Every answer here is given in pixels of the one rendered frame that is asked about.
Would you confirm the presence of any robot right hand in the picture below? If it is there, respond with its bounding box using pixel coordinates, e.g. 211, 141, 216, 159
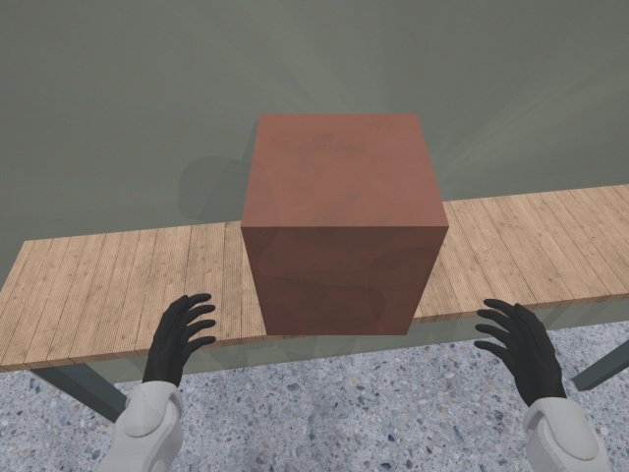
474, 299, 567, 408

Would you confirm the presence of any robot right forearm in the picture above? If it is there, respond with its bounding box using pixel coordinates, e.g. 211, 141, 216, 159
523, 397, 611, 472

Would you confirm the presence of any table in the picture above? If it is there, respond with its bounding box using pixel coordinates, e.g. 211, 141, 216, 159
0, 184, 629, 424

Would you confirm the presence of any robot left forearm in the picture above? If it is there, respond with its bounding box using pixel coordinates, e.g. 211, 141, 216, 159
95, 381, 184, 472

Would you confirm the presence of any carton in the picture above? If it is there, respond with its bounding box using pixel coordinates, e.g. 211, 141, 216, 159
241, 114, 449, 335

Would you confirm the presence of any robot left hand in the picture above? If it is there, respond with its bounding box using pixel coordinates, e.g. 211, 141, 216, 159
142, 293, 216, 388

